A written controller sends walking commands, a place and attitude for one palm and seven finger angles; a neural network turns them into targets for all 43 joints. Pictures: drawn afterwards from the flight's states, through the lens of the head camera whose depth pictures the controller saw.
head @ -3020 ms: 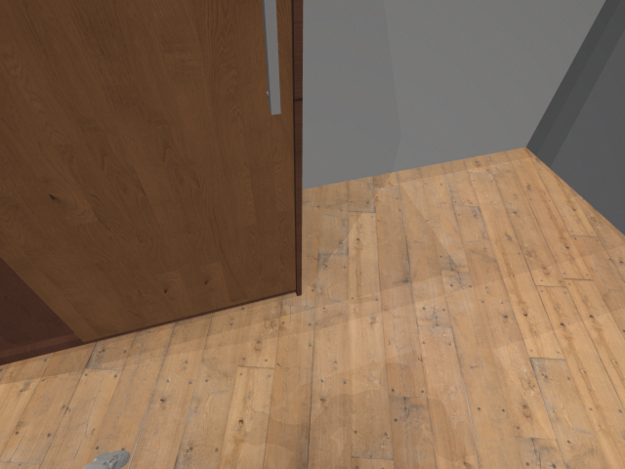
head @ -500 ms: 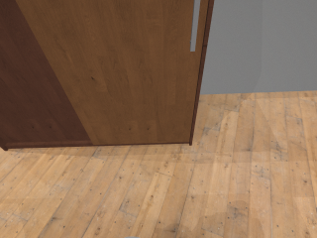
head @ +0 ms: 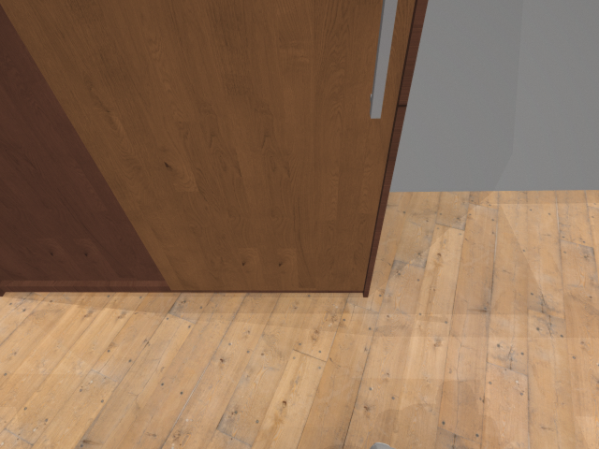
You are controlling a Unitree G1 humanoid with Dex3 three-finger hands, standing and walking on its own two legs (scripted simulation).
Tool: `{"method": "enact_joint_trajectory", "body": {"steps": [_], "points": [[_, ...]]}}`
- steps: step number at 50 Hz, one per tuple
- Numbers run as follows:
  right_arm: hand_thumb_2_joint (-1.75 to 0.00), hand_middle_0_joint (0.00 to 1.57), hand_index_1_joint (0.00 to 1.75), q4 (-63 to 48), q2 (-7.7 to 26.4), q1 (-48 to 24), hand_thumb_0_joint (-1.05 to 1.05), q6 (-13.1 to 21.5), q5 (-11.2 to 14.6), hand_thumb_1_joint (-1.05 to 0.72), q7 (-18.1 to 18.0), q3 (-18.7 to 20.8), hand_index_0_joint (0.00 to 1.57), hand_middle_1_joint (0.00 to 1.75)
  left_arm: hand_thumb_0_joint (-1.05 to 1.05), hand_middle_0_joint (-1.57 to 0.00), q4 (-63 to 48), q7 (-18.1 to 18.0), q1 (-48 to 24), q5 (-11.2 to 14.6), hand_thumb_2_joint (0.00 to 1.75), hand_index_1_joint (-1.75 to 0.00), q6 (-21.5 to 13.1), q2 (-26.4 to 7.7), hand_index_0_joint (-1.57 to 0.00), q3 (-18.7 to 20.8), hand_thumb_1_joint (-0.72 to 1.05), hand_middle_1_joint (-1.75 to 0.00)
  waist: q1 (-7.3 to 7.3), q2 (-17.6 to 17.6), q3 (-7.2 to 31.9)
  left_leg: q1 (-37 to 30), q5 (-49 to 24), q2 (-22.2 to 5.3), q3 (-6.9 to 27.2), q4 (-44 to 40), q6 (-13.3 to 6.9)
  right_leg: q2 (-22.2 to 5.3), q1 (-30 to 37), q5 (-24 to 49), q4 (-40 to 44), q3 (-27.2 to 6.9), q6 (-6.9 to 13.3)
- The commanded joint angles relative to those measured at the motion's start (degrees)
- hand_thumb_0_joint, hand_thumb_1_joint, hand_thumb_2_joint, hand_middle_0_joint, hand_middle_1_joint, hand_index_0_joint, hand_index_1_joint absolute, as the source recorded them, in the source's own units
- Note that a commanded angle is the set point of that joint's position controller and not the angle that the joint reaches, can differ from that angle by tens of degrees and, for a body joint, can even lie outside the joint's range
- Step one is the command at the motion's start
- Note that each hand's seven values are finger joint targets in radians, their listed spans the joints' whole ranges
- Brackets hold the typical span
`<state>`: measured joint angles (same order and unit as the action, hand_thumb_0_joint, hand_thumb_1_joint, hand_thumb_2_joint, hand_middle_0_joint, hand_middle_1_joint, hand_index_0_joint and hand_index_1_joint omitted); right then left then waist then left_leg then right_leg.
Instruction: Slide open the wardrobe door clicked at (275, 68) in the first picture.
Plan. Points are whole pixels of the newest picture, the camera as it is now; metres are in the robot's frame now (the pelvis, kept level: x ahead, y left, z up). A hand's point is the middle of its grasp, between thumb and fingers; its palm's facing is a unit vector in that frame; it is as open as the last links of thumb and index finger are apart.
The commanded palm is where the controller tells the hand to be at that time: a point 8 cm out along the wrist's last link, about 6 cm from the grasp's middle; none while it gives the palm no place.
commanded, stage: take the last steps up to it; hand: right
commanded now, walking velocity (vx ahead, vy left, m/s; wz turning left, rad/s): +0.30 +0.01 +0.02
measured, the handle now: (384, 29) +0.73 -0.11 +0.22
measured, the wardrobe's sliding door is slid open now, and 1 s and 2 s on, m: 0.00 0.00 0.00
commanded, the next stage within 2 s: come to a stop and stand still in 0.40 s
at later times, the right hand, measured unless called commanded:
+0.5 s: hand (420, 379) +0.27 -0.17 -0.16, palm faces -0.03 +0.98 -0.19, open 7.4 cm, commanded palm none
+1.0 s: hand (448, 378) +0.28 -0.23 -0.18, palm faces +0.05 +0.98 -0.20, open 7.4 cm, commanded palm none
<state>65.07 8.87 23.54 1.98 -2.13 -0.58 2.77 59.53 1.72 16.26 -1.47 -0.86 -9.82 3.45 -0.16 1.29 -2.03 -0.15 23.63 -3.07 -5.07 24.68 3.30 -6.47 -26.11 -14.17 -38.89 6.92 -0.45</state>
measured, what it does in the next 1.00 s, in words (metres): walks ahead: right foot, then left foot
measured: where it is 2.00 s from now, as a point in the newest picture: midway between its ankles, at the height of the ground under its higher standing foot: outside the picture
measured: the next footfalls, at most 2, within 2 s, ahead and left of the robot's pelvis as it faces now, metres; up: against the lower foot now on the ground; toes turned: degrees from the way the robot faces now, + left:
right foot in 0.02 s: +0.14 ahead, -0.12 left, +0.00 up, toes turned -9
left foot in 0.50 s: +0.29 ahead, +0.12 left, +0.00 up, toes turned +10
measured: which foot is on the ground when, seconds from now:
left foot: down 0.00-0.02, up 0.04-0.48, down 0.50-0.84, up 0.86-1.00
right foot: up 0.00-0.00, down 0.02-0.50, up 0.52-0.80, down 0.82-1.00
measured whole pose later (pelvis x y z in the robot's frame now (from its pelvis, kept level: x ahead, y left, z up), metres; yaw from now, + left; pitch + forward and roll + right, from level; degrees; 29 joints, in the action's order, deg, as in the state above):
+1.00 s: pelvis +0.23 -0.03 +0.01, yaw +1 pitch +0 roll +2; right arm 57.7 13.1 10.5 -3.4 -1.4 -2.3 4.9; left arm 55.0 -2.4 6.5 -1.6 0.6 -8.8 2.2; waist -0.9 2.9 -5.2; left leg 25.6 26.6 0.1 0.6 66.4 2.5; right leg -2.4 -18.5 -11.7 -29.9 6.9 3.9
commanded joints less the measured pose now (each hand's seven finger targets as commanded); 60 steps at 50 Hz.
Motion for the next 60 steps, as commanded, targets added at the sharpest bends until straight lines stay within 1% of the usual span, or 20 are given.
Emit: {"method": "enact_joint_trajectory", "body": {"steps": [1, 2, 3, 5, 9, 18, 23, 24, 25, 26, 29, 32, 37, 40, 41, 42, 43, 46, 55, 60], "points": [[-0.90, 0.20, 0.30, -4.20, 4.19, 0.54, 0.00, 0.73, 1.26, -0.90, 0.17, 1.20, 0.20, 0.30, 0.00, -0.20, 2.77, -1.83, 19.59, -1.11, 0.90, -0.30, -2.78, -12.51, -0.20, 2.78, 0.90, -0.30, 7.90, -18.85, 4.32, 27.81, -1.19, 1.14, -3.19, 28.41, -4.22, -11.57, 31.13, -6.16, 16.37, -19.43, 4.87], [-0.90, 0.20, 0.30, -5.95, 3.88, -0.53, 0.00, 0.71, 1.24, -0.90, 0.26, 0.99, 0.20, 0.30, 0.00, -0.20, 3.32, -2.28, 22.01, -0.66, 0.90, -0.30, -2.37, -15.12, -0.20, 2.84, 0.90, -0.30, 7.72, -24.69, 7.00, 32.85, 10.90, 4.65, 0.23, 42.52, -4.57, -18.87, 30.78, -13.44, 26.95, -34.09, 8.07], [-0.90, 0.20, 0.30, -6.18, 4.40, -3.52, 0.00, 0.53, 1.00, -0.90, 0.15, 1.00, 0.20, 0.30, 0.00, -0.20, 3.08, -2.94, 17.54, -0.17, 0.90, -0.30, -2.07, -13.57, -0.20, 2.33, 0.90, -0.30, 7.12, -19.48, 5.01, 34.99, 7.19, 1.41, 4.46, 49.37, -5.58, -19.55, 25.50, -22.04, 29.63, -34.93, 8.85], [-0.90, 0.20, 0.30, -5.98, 3.51, -7.27, 0.00, 0.55, 0.39, -0.90, 1.19, 1.09, 0.20, 0.30, 0.00, -0.20, 0.49, -3.13, 8.26, -0.16, 0.90, -0.30, -2.69, -7.68, -0.20, 1.00, 0.90, -0.30, 3.89, -7.06, -3.32, 36.62, -2.42, -3.39, 5.11, 49.99, -5.14, -16.16, 13.87, -19.83, 30.03, -26.12, 8.35], [-0.90, 0.20, 0.30, -4.04, 0.74, -1.30, 0.00, -1.00, 0.07, -0.90, 1.49, 0.89, 0.20, 0.30, 0.00, -0.20, 0.71, -3.52, 4.16, 0.15, 0.90, -0.30, -3.97, -4.42, -0.20, 0.15, 0.90, -0.30, -0.45, -7.49, -0.30, 29.45, -7.78, -3.92, 2.84, 40.04, -3.44, -9.96, 10.81, -4.67, 29.52, -11.01, 7.17], [-0.90, 0.20, 0.30, -9.09, 0.79, -13.31, 0.00, -1.10, 0.22, -0.90, 1.31, 0.96, 0.20, 0.30, 0.00, -0.20, 3.09, -3.21, 8.34, -0.21, 0.90, -0.30, -2.94, -4.31, -0.20, 0.76, 0.90, -0.30, 2.22, -6.87, -4.15, 28.51, -9.86, -3.31, -0.01, 16.54, -2.17, -10.51, 16.72, 4.60, 28.29, -7.33, 9.66], [-0.90, 0.20, 0.30, -6.49, 2.95, -5.99, 0.00, 0.38, 0.15, -0.90, 0.95, 1.49, 0.20, 0.30, 0.00, -0.20, 3.88, -3.19, 7.78, -0.05, 0.90, -0.30, -2.27, -3.82, -0.20, 0.53, 0.90, -0.30, -1.64, -2.48, 0.41, 9.65, -14.79, 0.16, -2.50, 1.79, -3.84, -6.49, 14.37, 9.22, 13.17, -3.10, 5.68], [-0.90, 0.20, 0.30, -4.74, 6.49, -0.28, 0.00, 1.04, -0.01, -0.90, 0.47, 2.11, 0.20, 0.30, 0.00, -0.20, 3.61, -2.74, 7.79, 0.43, 0.90, -0.30, -2.44, -2.03, -0.20, 0.22, 0.90, -0.30, -4.06, 4.46, 3.56, -0.16, -15.50, -6.55, 5.88, -0.66, -6.32, -2.75, 7.09, 4.49, 2.00, 0.59, 3.45], [-0.90, 0.20, 0.30, -3.47, 11.34, 4.18, 0.00, 1.47, 0.18, -0.90, -0.05, 2.90, 0.20, 0.30, 0.00, -0.20, 2.17, -2.39, 8.72, 0.68, 0.90, -0.30, -2.56, 1.11, -0.20, -0.67, 0.90, -0.30, -4.09, 16.56, 5.56, -7.83, -22.39, -18.61, 21.68, -5.77, -11.73, 4.18, -4.20, -14.50, -11.97, 4.31, 0.79], [-0.90, 0.20, 0.30, -3.89, 11.62, 4.18, 0.00, 1.52, 1.10, -0.90, -0.35, 2.68, 0.20, 0.30, 0.00, -0.20, 1.54, -2.81, 7.41, 0.71, 0.90, -0.30, -1.67, -1.50, -0.20, -0.64, 0.90, -0.30, -4.42, 13.54, 6.94, -3.16, -24.17, -21.69, 24.84, -9.23, -15.27, 3.33, -3.47, -21.08, -19.00, -1.65, 0.61], [-0.90, 0.20, 0.30, -6.49, 5.70, -9.65, 0.00, 0.90, 0.60, -0.90, -1.70, 0.87, 0.20, 0.30, 0.00, -0.20, 3.27, -3.44, 5.52, 1.01, 0.90, -0.30, -0.14, 1.24, -0.20, -1.19, 0.90, -0.30, 0.41, 3.11, 1.52, 10.96, -41.34, -16.81, 11.85, -7.10, -14.21, 0.00, 3.23, -14.00, -14.97, -5.86, -0.87], [-0.90, 0.20, 0.30, -7.48, 7.66, -10.17, 0.00, -0.36, 0.47, -0.90, -2.35, 1.62, 0.20, 0.30, 0.00, -0.20, 2.82, -3.51, 5.84, 1.23, 0.90, -0.30, 1.69, 1.78, -0.20, -1.10, 0.90, -0.30, 0.19, 4.53, 4.92, 8.13, -52.28, -14.97, 6.16, -1.94, -13.70, 2.50, 5.17, -11.99, -6.38, -3.66, -1.91], [-0.90, 0.20, 0.30, -8.85, 10.15, -11.55, 0.00, -2.21, 0.49, -0.90, -2.46, 3.04, 0.20, 0.30, 0.00, -0.20, -1.03, -3.27, 1.91, 0.79, 0.90, -0.30, 2.84, -1.34, -0.20, 0.44, 0.90, -0.30, -0.20, 7.44, 4.44, 8.53, -52.94, -16.07, 6.47, 1.01, -13.66, 3.57, 5.26, -7.57, -2.35, -3.36, -2.38], [-0.90, 0.20, 0.30, -10.16, 9.15, -13.18, 0.00, -3.19, 1.07, -0.90, -2.09, 2.84, 0.20, 0.30, 0.00, -0.20, -1.25, -3.17, 4.38, 0.42, 0.90, -0.30, 2.23, -3.85, -0.20, 0.97, 0.90, -0.30, 1.91, 2.32, 6.17, 15.95, -34.90, -10.80, 2.46, 8.52, -7.61, 0.39, 18.04, 15.99, 12.73, -3.81, -1.01], [-0.90, 0.20, 0.30, -10.90, 6.20, -10.86, 0.00, -3.63, 1.39, -0.90, -1.89, 2.31, 0.20, 0.30, 0.00, -0.20, -2.33, -3.20, 4.30, -0.04, 0.90, -0.30, 1.59, -8.11, -0.20, 1.59, 0.90, -0.30, 1.49, -11.27, 7.74, 22.79, -13.56, -3.37, -1.76, 16.26, -3.00, -11.20, 22.24, 38.84, 15.60, -16.34, 4.30], [-0.90, 0.20, 0.30, -11.13, 5.51, -11.11, 0.00, -4.10, 1.38, -0.90, -2.24, 1.70, 0.20, 0.30, 0.00, -0.20, -3.14, -3.55, 3.19, 0.00, 0.90, -0.30, 1.72, -10.67, -0.20, 1.86, 0.90, -0.30, 2.44, -18.77, 7.58, 23.72, 13.44, 2.49, 0.03, 30.71, -1.45, -17.80, 18.78, 49.12, 19.98, -21.78, 10.34], [-0.90, 0.20, 0.30, -10.69, 6.63, -11.72, 0.00, -4.82, 1.18, -0.90, -2.46, 2.06, 0.20, 0.30, 0.00, -0.20, -3.77, -4.38, 1.33, -0.08, 0.90, -0.30, 1.63, -11.03, -0.20, 1.62, 0.90, -0.30, 2.62, -14.44, 7.35, 22.94, 13.98, 2.17, 6.89, 39.16, -2.05, -17.88, 14.21, 43.60, 19.32, -21.14, 12.17], [-0.90, 0.20, 0.30, -9.15, 6.46, -8.71, 0.00, -4.38, 0.92, -0.90, -1.80, 2.50, 0.20, 0.30, 0.00, -0.20, -6.21, -4.78, -5.27, -0.23, 0.90, -0.30, 0.95, -8.62, -0.20, 0.77, 0.90, -0.30, -0.19, -6.62, 5.63, 28.53, 4.41, 2.24, 8.62, 47.05, -1.29, -12.47, 16.86, 38.90, 16.97, -14.20, 11.32], [-0.90, 0.20, 0.30, -10.22, 5.96, -8.72, 0.00, -5.18, 0.65, -0.90, -0.70, 1.52, 0.20, 0.30, 0.00, -0.20, -5.15, -4.28, -2.40, 0.26, 0.90, -0.30, 0.99, -8.58, -0.20, 1.32, 0.90, -0.30, 2.13, -10.48, 5.56, 23.83, 4.04, 0.58, 5.39, 28.20, -0.47, -10.95, 20.15, 12.82, 23.75, -14.62, 10.04], [-0.90, 0.20, 0.30, -8.49, 4.29, -5.28, 0.00, -4.29, 1.01, -0.90, -0.67, 0.46, 0.20, 0.30, 0.00, -0.20, -3.66, -3.14, -2.25, -0.05, 0.90, -0.30, 1.49, -9.26, -0.20, 1.90, 0.90, -0.30, 1.27, -11.01, 5.05, 14.23, 2.53, 1.65, 1.54, 8.94, -2.53, -8.67, 14.92, -2.39, 27.02, -15.06, 7.62]]}}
